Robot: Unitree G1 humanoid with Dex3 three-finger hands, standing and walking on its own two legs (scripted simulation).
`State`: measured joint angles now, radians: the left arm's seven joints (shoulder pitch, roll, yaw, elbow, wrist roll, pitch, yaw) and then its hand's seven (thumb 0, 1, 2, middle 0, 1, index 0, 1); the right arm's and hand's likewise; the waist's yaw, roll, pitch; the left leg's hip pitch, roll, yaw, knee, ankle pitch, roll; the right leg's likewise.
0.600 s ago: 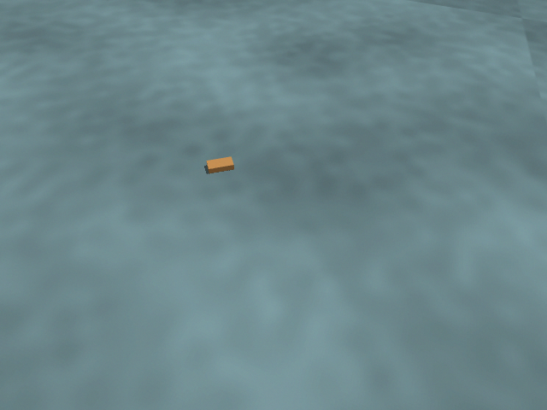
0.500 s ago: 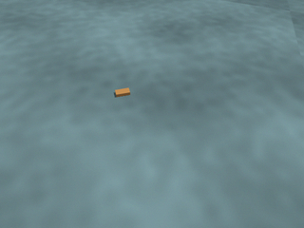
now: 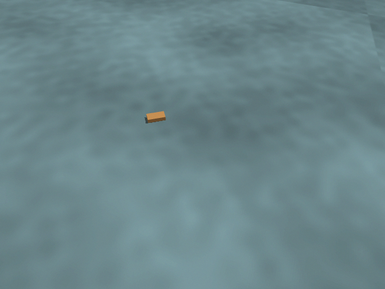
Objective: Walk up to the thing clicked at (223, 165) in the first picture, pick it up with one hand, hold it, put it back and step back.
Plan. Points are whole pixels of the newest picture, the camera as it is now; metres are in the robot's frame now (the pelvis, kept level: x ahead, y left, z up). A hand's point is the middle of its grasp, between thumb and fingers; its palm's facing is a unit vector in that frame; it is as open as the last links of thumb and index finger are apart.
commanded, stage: stand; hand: left
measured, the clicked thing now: (156, 116) +1.42 +0.24 -0.77
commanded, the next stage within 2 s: walk up in 0.52 s
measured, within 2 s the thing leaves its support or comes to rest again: neither
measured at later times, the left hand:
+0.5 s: hand out of the picture +0.07 +0.25 -0.16, palm faces -0.03 -0.94 -0.34, open 7.4 cm
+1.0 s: hand out of the picture +0.13 +0.34 -0.17, palm faces +0.11 -0.94 -0.32, open 7.4 cm
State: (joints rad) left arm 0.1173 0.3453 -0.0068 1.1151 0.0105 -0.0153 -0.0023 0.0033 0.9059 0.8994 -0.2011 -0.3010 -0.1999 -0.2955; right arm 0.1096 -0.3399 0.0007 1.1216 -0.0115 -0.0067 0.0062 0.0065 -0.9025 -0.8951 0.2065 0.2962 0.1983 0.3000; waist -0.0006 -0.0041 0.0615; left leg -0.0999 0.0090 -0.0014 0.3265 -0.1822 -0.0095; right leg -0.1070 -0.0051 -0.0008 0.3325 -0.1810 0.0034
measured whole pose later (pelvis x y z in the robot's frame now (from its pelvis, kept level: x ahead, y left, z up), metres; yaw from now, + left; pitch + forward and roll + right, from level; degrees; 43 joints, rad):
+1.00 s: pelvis +0.13 +0.06 -0.01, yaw +9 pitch -3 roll +0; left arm 0.26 0.45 0.07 0.99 0.03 0.00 -0.07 0.01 0.91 0.90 -0.20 -0.30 -0.20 -0.29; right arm 0.29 -0.40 -0.08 0.92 -0.02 -0.09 0.04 0.00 -0.90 -0.89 0.21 0.30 0.20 0.30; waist 0.01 -0.08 0.05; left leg -0.18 0.00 0.04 0.53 -0.29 0.03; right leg -0.36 -0.04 0.01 1.05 -0.43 -0.04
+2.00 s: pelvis +0.59 +0.03 -0.02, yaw +12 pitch -4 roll +0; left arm 0.34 0.44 0.07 0.83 0.02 0.00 -0.08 0.01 0.91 0.90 -0.20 -0.30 -0.20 -0.30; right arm 0.30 -0.37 -0.03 0.80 0.00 -0.11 0.01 0.00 -0.90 -0.89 0.21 0.30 0.20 0.30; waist 0.01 -0.10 0.09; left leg -0.25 0.05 0.09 0.55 -0.24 0.02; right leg -0.47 -0.04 0.07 1.11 -0.37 -0.02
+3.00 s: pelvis +0.93 -0.08 -0.02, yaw +13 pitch -4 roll +1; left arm 0.30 0.45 0.07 0.83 0.01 0.00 -0.09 0.00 0.91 0.90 -0.20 -0.30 -0.20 -0.30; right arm 0.36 -0.43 -0.05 0.83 -0.02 -0.09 0.02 0.01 -0.90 -0.89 0.21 0.30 0.20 0.30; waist -0.02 -0.07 0.08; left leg -0.20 0.08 0.07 0.55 -0.29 0.00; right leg -0.48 -0.12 0.04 0.79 -0.27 0.00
